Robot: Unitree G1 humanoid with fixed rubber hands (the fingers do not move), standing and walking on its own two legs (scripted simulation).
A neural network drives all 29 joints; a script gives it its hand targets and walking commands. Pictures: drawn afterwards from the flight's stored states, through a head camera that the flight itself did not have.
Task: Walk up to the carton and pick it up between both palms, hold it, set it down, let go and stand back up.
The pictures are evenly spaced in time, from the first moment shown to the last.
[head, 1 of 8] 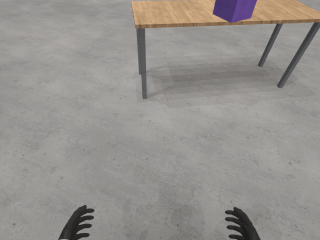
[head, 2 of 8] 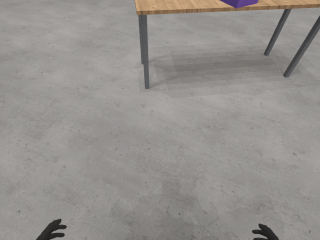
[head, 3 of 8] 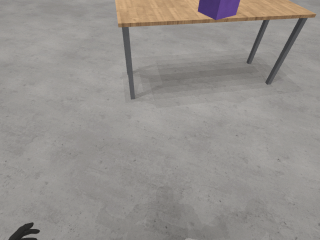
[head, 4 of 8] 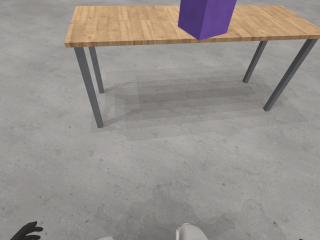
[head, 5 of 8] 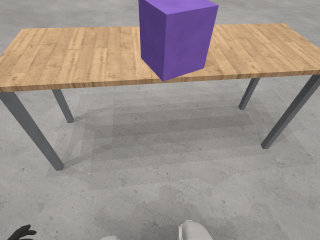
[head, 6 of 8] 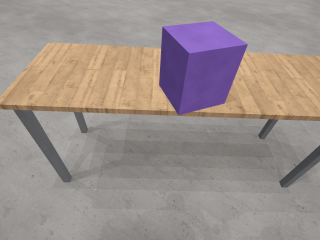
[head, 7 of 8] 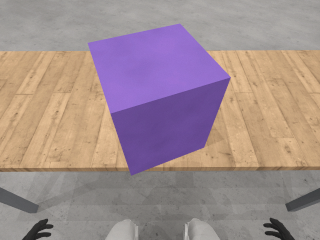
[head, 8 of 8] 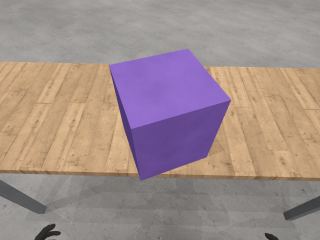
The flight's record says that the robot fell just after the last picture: no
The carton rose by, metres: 0.00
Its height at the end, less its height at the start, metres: +0.00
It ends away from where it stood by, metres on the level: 0.00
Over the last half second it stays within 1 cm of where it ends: yes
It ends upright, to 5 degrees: yes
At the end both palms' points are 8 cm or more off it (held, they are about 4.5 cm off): yes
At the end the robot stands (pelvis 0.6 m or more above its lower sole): yes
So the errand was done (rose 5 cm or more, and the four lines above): no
